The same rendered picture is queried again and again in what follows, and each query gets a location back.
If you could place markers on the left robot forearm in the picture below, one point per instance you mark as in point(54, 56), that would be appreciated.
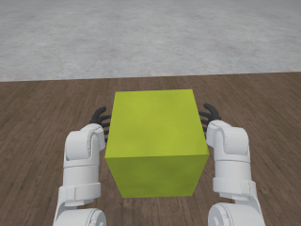
point(81, 172)

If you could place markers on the robot left upper arm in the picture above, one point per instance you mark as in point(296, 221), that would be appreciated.
point(81, 217)

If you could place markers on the right robot forearm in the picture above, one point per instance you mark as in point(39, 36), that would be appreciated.
point(232, 168)

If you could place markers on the carton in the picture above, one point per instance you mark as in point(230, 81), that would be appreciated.
point(156, 146)

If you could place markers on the robot right upper arm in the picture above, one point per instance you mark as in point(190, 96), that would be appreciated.
point(234, 214)

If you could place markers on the right robot hand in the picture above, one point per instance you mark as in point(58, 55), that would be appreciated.
point(211, 117)

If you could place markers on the left robot hand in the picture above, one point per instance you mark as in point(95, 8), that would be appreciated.
point(97, 119)

